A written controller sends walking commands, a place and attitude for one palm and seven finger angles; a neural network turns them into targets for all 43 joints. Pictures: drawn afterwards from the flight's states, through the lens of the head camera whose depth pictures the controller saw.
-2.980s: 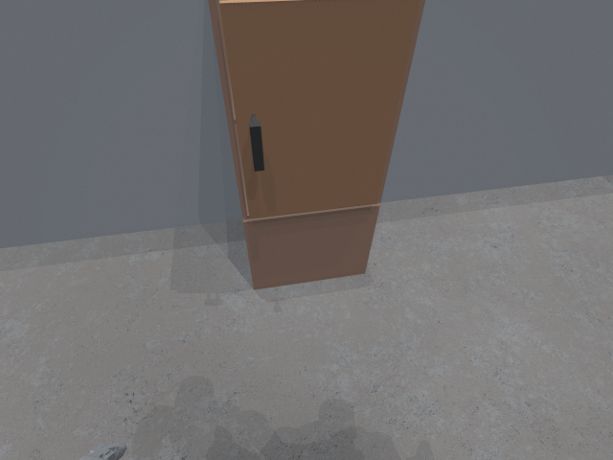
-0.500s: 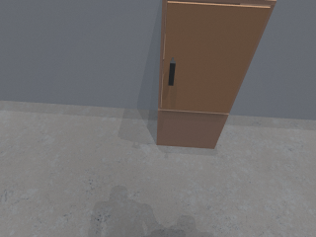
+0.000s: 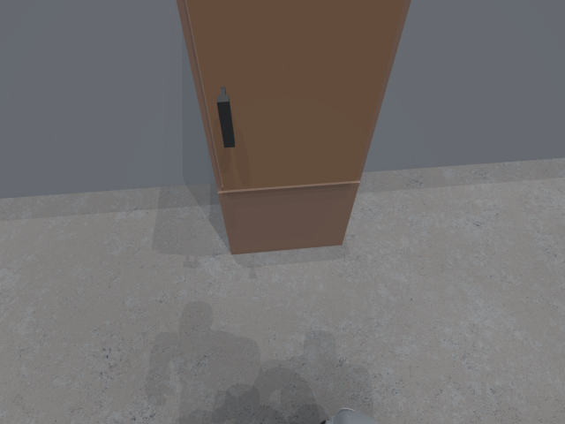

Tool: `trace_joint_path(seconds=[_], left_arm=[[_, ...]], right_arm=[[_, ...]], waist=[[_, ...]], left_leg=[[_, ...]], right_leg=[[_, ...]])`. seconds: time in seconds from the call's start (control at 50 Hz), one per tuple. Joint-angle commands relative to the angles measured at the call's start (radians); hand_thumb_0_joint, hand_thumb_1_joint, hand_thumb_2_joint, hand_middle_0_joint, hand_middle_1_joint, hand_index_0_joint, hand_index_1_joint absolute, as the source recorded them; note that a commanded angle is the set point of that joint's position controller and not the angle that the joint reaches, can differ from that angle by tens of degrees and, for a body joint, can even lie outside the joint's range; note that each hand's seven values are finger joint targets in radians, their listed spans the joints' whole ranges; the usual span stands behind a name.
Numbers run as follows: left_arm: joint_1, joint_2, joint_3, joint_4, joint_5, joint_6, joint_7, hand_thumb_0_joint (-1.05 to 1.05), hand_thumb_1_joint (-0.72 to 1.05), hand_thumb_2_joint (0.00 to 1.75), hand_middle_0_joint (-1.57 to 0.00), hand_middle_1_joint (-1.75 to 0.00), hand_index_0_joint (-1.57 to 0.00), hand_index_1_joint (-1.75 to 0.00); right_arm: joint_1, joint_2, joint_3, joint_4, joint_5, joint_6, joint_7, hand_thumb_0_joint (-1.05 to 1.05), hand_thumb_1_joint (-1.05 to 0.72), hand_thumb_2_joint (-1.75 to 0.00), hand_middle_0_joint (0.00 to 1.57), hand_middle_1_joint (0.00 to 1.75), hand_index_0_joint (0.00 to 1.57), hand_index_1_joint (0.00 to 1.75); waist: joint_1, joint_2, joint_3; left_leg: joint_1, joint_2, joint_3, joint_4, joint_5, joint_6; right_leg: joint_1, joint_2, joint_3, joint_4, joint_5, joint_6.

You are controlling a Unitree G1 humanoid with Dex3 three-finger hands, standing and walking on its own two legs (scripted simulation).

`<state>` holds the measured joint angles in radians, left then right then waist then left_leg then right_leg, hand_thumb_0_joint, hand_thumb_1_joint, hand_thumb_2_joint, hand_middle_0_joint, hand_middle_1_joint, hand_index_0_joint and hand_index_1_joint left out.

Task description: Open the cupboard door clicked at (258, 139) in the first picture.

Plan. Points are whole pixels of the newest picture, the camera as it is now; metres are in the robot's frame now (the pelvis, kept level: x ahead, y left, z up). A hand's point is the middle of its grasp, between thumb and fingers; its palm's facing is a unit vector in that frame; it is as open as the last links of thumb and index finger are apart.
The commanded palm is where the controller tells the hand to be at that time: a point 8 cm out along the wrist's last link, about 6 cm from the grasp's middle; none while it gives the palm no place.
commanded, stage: take the last steps up to it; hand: left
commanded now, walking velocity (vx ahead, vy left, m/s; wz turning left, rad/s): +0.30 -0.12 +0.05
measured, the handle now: (226, 117) +0.75 +0.15 -0.03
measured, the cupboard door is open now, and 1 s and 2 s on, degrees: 0 0 0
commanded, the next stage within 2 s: come to a stop and stand still in 0.34 s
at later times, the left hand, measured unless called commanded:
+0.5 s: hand (191, 402) +0.18 +0.16 -0.16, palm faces +0.07 -0.99 -0.10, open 7.3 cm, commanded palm none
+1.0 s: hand (223, 323) +0.30 +0.11 -0.13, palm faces +0.07 -0.95 -0.29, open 7.3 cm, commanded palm none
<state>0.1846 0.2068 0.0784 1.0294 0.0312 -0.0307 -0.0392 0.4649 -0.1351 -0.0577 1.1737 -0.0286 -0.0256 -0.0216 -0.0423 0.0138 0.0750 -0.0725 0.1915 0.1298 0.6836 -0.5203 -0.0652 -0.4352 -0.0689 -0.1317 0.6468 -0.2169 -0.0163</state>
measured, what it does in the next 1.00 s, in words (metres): walks ahead: left foot, then right foot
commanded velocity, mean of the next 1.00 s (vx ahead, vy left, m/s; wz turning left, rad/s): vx -0.02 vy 0.02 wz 0.02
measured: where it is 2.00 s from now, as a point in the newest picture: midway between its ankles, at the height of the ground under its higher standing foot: outside the picture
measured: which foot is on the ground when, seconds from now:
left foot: up 0.00-0.30, down 0.32-0.76, up 0.78-1.00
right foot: down 0.00-0.34, up 0.36-0.72, down 0.74-1.00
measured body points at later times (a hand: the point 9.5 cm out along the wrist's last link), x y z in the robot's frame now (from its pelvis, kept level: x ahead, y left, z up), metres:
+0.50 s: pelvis +0.18 -0.01 +0.03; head +0.19 +0.03 +0.47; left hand +0.17 +0.21 -0.15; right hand +0.24 -0.24 -0.11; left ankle +0.19 +0.07 -0.71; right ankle +0.15 -0.15 -0.63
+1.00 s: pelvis +0.21 -0.08 +0.02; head +0.25 -0.12 +0.47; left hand +0.29 +0.16 -0.11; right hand +0.27 -0.32 -0.15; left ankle +0.15 +0.08 -0.61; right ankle +0.29 -0.17 -0.71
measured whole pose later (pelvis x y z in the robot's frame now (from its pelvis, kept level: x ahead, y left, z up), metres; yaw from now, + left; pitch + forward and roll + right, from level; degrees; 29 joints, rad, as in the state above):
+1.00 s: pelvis +0.21 -0.08 +0.02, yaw +2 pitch -1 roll +3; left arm 0.14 0.13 0.04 0.97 0.03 0.00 0.04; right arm 0.16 -0.22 -0.10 1.03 -0.03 0.08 -0.01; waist 0.00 0.05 0.10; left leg -0.47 -0.01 -0.02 1.24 -0.40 -0.06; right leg -0.34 -0.09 -0.11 0.53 -0.17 -0.04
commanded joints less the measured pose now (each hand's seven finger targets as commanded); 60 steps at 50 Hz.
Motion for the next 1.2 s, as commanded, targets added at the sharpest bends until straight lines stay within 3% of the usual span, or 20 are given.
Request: trace_joint_path(seconds=[0.0,0.04,0.1,0.18,0.26,0.28,0.3,0.32,0.34,0.4,0.46,0.52,0.64,0.68,0.7,0.74,0.78,0.92,1.12,1.18], left_arm=[[0.353,0.207,0.051,0.081,-0.014,-0.016,0.044,0.0,0.9,0.9,-0.2,-0.3,-0.2,-0.3],[0.192,0.125,0.018,0.036,-0.009,-0.018,0.052,0.0,0.9,0.9,-0.2,-0.3,-0.2,-0.3],[0.118,0.068,-0.007,0.026,0.007,-0.033,0.062,0.0,0.9,0.9,-0.2,-0.3,-0.2,-0.3],[0.116,0.065,-0.019,0.035,0.004,-0.028,0.059,0.0,0.9,0.9,-0.2,-0.3,-0.2,-0.3],[0.107,0.078,-0.013,0.037,-0.007,-0.021,0.052,0.0,0.9,0.9,-0.2,-0.3,-0.2,-0.3],[0.123,0.059,-0.018,0.036,-0.013,-0.017,0.047,0.0,0.9,0.9,-0.2,-0.3,-0.2,-0.3],[0.158,0.004,-0.024,0.018,-0.017,-0.011,0.037,0.0,0.9,0.9,-0.2,-0.3,-0.2,-0.3],[0.143,0.008,-0.024,-0.018,-0.012,-0.01,0.033,0.0,0.9,0.9,-0.2,-0.3,-0.2,-0.3],[0.116,0.048,-0.015,-0.018,0.001,-0.001,0.035,0.0,0.9,0.9,-0.2,-0.3,-0.2,-0.3],[0.132,0.028,-0.011,0.02,0.005,0.008,0.025,0.0,0.9,0.9,-0.2,-0.3,-0.2,-0.3],[0.196,-0.034,-0.022,0.05,-0.005,0.031,0.04,0.0,0.9,0.9,-0.2,-0.3,-0.2,-0.3],[0.183,-0.042,-0.029,0.038,-0.01,0.051,0.053,0.0,0.9,0.9,-0.2,-0.3,-0.2,-0.3],[0.099,0.004,-0.017,-0.025,-0.007,0.054,0.061,0.0,0.9,0.9,-0.2,-0.3,-0.2,-0.3],[0.13,0.027,-0.006,-0.023,-0.007,0.041,0.061,0.0,0.9,0.9,-0.2,-0.3,-0.2,-0.3],[0.175,0.069,0.001,-0.018,-0.002,0.027,0.062,0.0,0.9,0.9,-0.2,-0.3,-0.2,-0.3],[0.209,0.205,0.025,-0.013,-0.001,0.016,0.076,0.0,0.9,0.9,-0.2,-0.3,-0.2,-0.3],[0.157,0.163,0.02,-0.028,-0.007,0.025,0.083,0.0,0.9,0.9,-0.2,-0.3,-0.2,-0.3],[0.066,0.136,0.015,-0.073,-0.009,0.029,0.103,0.0,0.9,0.9,-0.2,-0.3,-0.2,-0.3],[0.021,0.201,0.029,-0.116,0.018,0.051,0.078,0.0,0.9,0.9,-0.2,-0.3,-0.2,-0.3],[-0.019,0.198,0.028,-0.106,0.013,0.061,0.075,0.0,0.9,0.9,-0.2,-0.3,-0.2,-0.3]], right_arm=[[-0.128,-0.083,-0.008,-0.156,0.024,-0.025,0.008,0.0,-0.9,-0.9,0.2,0.3,0.2,0.3],[-0.169,-0.087,-0.012,-0.153,0.009,-0.024,0.01,0.0,-0.9,-0.9,0.2,0.3,0.2,0.3],[-0.117,-0.045,-0.009,-0.139,0.0,0.001,0.017,0.0,-0.9,-0.9,0.2,0.3,0.2,0.3],[-0.164,-0.035,-0.003,-0.173,0.002,0.009,0.028,0.0,-0.9,-0.9,0.2,0.3,0.2,0.3],[-0.087,-0.061,-0.006,-0.15,-0.001,-0.015,0.026,0.0,-0.9,-0.9,0.2,0.3,0.2,0.3],[-0.015,-0.104,-0.014,-0.125,-0.003,-0.023,0.02,0.0,-0.9,-0.9,0.2,0.3,0.2,0.3],[0.059,-0.206,-0.04,-0.115,-0.014,-0.031,0.01,0.0,-0.9,-0.9,0.2,0.3,0.2,0.3],[0.104,-0.273,-0.048,-0.112,-0.012,-0.026,-0.002,0.0,-0.9,-0.9,0.2,0.3,0.2,0.3],[0.041,-0.255,-0.04,-0.12,-0.007,-0.017,-0.013,0.0,-0.9,-0.9,0.2,0.3,0.2,0.3],[-0.109,-0.138,0.0,-0.16,0.002,-0.039,-0.021,0.0,-0.9,-0.9,0.2,0.3,0.2,0.3],[-0.14,-0.099,0.003,-0.159,0.005,-0.046,-0.027,0.0,-0.9,-0.9,0.2,0.3,0.2,0.3],[-0.16,-0.122,0.008,-0.152,0.009,-0.033,-0.034,0.0,-0.9,-0.9,0.2,0.3,0.2,0.3],[-0.165,-0.169,-0.034,-0.14,0.003,0.019,-0.028,0.0,-0.9,-0.9,0.2,0.3,0.2,0.3],[-0.17,-0.175,-0.043,-0.141,0.005,0.03,-0.023,0.0,-0.9,-0.9,0.2,0.3,0.2,0.3],[-0.165,-0.162,-0.044,-0.145,0.009,0.034,-0.019,0.0,-0.9,-0.9,0.2,0.3,0.2,0.3],[-0.113,-0.076,-0.034,-0.171,0.029,0.046,-0.012,0.0,-0.9,-0.9,0.2,0.3,0.2,0.3],[-0.15,-0.075,-0.038,-0.164,0.024,0.075,-0.016,0.0,-0.9,-0.9,0.2,0.3,0.2,0.3],[-0.208,-0.125,-0.042,-0.175,0.002,0.107,0.012,0.0,-0.9,-0.9,0.2,0.3,0.2,0.3],[-0.198,-0.122,-0.025,-0.205,0.01,0.084,0.035,0.0,-0.9,-0.9,0.2,0.3,0.2,0.3],[-0.025,-0.103,-0.011,-0.154,0.012,0.064,0.029,0.0,-0.9,-0.9,0.2,0.3,0.2,0.3]], waist=[[0.158,-0.256,-0.207],[0.098,-0.115,-0.09],[0.019,-0.079,-0.031],[0.009,-0.138,0.026],[-0.036,-0.047,-0.018],[-0.061,0.048,-0.055],[-0.076,0.305,-0.077],[-0.081,0.376,-0.074],[-0.058,0.225,-0.029],[0.022,0.104,0.049],[0.058,0.082,-0.031],[0.063,0.099,-0.067],[0.028,0.204,-0.052],[0.053,0.182,-0.082],[0.073,0.104,-0.12],[0.085,-0.271,-0.255],[0.083,-0.228,-0.205],[0.069,-0.189,-0.148],[0.067,-0.259,-0.071],[0.001,-0.245,-0.097]], left_leg=[[-0.576,-0.071,-0.101,0.67,-0.001,0.092],[-0.561,-0.021,-0.115,0.641,0.104,0.084],[-0.437,-0.024,-0.08,0.458,0.121,0.066],[-0.342,-0.044,-0.033,0.191,0.179,0.058],[-0.101,-0.112,0.031,-0.086,0.323,0.059],[0.009,-0.097,-0.009,-0.162,0.322,0.063],[0.102,0.1,-0.323,-0.316,0.224,0.128],[0.118,0.292,-0.597,-0.463,0.263,0.224],[0.045,0.301,-0.576,-0.472,0.259,0.253],[-0.112,0.193,-0.327,-0.468,0.486,0.201],[-0.116,0.108,-0.101,-0.406,0.867,0.179],[-0.074,0.083,-0.038,-0.354,1.104,0.171],[0.022,0.104,-0.06,-0.259,1.047,0.186],[0.007,0.078,-0.047,-0.176,0.937,0.147],[-0.031,0.028,-0.02,-0.073,0.767,0.104],[-0.291,-0.19,-0.032,0.297,-0.142,0.032],[-0.331,-0.182,-0.157,0.504,-0.106,0.039],[-0.454,-0.178,-0.195,0.601,0.147,-0.006],[-0.228,-0.179,-0.063,0.144,0.054,0.024],[-0.025,-0.209,-0.012,-0.105,0.095,0.057]], right_leg=[[0.558,-0.319,0.511,-0.383,-0.094,-0.166],[0.365,-0.274,0.367,-0.371,-0.055,-0.163],[0.182,-0.229,0.192,-0.403,0.07,-0.141],[0.089,-0.195,0.142,-0.43,0.006,-0.152],[0.084,-0.131,0.1,-0.277,-0.032,-0.116],[0.063,-0.08,0.065,-0.123,-0.016,-0.093],[-0.087,0.026,0.0,0.153,-0.149,-0.031],[-0.205,0.083,0.016,0.405,-0.376,-0.006],[-0.219,0.027,0.109,0.519,-0.327,-0.014],[-0.183,-0.04,0.137,0.556,-0.126,0.02],[-0.062,-0.033,0.121,0.441,-0.057,0.054],[0.008,-0.008,0.087,0.262,-0.017,0.064],[0.029,0.016,0.041,0.031,-0.077,0.038],[0.117,0.011,0.042,-0.102,0.053,0.033],[0.217,-0.026,0.065,-0.209,0.336,0.035],[0.437,-0.386,0.383,-0.187,1.144,-0.151],[0.318,-0.359,0.319,-0.232,0.928,-0.18],[0.296,-0.277,0.252,-0.284,0.484,-0.124],[0.094,-0.233,0.294,-0.498,-0.336,-0.085],[0.015,-0.174,0.246,-0.508,-0.374,-0.033]])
